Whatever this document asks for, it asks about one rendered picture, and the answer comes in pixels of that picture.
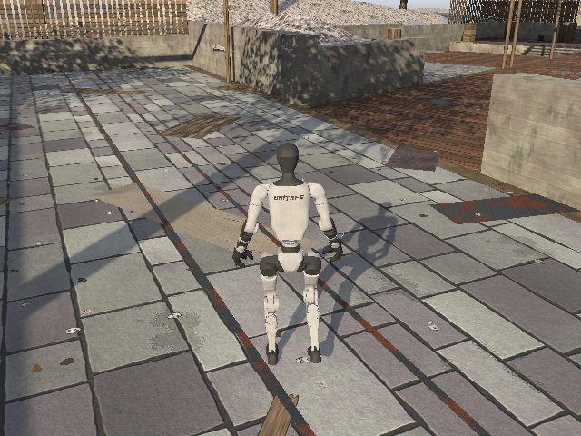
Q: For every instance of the robot right upper arm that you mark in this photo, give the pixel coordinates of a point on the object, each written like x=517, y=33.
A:
x=317, y=191

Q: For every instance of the robot right thigh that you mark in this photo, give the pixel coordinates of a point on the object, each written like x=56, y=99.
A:
x=311, y=271

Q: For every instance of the robot left foot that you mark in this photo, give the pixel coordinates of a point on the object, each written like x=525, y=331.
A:
x=272, y=357

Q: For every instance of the robot right forearm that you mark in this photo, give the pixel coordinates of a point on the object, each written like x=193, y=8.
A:
x=332, y=236

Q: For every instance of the right robot hand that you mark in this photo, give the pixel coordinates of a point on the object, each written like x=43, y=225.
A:
x=338, y=251

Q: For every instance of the robot left forearm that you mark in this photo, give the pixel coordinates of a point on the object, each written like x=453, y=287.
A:
x=244, y=239

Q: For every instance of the robot left upper arm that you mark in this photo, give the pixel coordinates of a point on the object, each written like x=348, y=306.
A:
x=260, y=192

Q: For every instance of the left robot hand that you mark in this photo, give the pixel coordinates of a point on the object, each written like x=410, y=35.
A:
x=237, y=255

